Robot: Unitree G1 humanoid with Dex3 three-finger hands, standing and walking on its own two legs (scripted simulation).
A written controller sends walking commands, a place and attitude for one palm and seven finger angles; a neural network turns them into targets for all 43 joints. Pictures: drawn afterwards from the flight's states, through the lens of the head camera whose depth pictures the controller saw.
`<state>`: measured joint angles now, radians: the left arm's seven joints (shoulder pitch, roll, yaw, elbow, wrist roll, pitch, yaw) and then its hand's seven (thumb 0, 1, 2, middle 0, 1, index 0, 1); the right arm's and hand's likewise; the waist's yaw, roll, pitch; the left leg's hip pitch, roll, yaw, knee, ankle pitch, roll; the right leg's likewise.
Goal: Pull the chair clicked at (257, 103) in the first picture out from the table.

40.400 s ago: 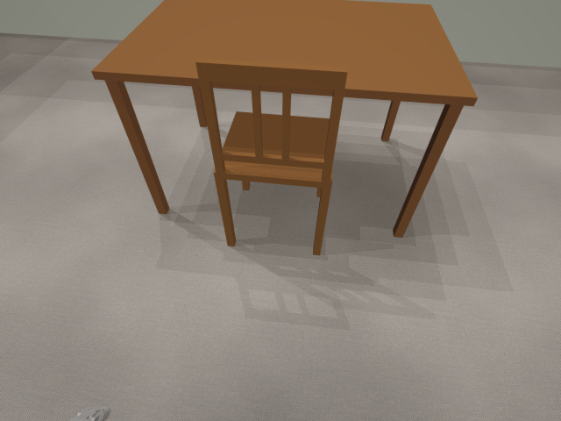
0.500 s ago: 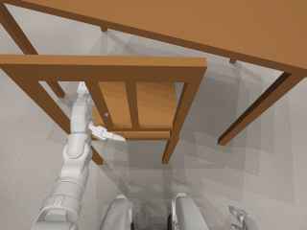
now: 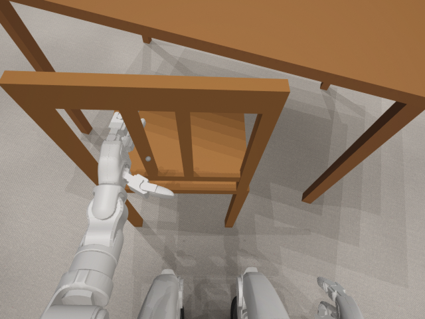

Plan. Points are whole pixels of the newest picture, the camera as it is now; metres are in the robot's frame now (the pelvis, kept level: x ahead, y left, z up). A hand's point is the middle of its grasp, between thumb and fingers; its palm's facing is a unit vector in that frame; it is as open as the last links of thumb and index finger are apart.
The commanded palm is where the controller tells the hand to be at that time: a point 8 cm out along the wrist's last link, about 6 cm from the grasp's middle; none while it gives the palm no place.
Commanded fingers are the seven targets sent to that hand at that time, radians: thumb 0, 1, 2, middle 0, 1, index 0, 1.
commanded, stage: hook a spindle and tug to test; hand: left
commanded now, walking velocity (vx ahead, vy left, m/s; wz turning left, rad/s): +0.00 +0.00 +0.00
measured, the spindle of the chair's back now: (142, 146) +0.44 +0.14 +0.00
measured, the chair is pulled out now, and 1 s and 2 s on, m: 0.14 0.15 0.22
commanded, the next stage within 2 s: step backward, pulling the chair out in 1.22 s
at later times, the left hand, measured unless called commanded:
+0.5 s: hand (148, 154) +0.41 +0.12 +0.02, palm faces -0.02 -1.00 -0.02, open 7.3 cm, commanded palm +0.38 +0.16 +0.02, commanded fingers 0.00 0.90 0.90 -0.50 -1.45 -0.50 -1.45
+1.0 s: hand (150, 158) +0.40 +0.11 +0.02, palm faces -0.01 -1.00 -0.01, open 5.4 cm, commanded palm +0.36 +0.16 +0.02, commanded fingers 0.00 0.90 0.90 -0.50 -1.45 -0.50 -1.45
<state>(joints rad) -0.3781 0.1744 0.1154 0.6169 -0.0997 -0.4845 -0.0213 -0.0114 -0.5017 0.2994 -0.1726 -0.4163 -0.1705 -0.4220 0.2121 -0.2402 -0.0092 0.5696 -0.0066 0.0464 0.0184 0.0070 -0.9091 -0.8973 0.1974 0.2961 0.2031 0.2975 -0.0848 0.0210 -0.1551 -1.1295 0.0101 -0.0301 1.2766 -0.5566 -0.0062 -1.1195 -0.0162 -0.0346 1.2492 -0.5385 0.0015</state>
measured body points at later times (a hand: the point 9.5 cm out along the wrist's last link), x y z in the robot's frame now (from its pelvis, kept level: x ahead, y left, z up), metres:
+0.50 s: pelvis +0.00 +0.00 +0.00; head +0.13 +0.01 +0.43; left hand +0.40 +0.17 +0.02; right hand +0.11 -0.25 -0.12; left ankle +0.02 +0.12 -0.62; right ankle +0.03 -0.12 -0.62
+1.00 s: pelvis +0.02 +0.00 +0.01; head +0.15 +0.01 +0.44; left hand +0.39 +0.17 +0.03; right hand +0.14 -0.25 -0.11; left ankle +0.02 +0.12 -0.62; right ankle +0.03 -0.12 -0.62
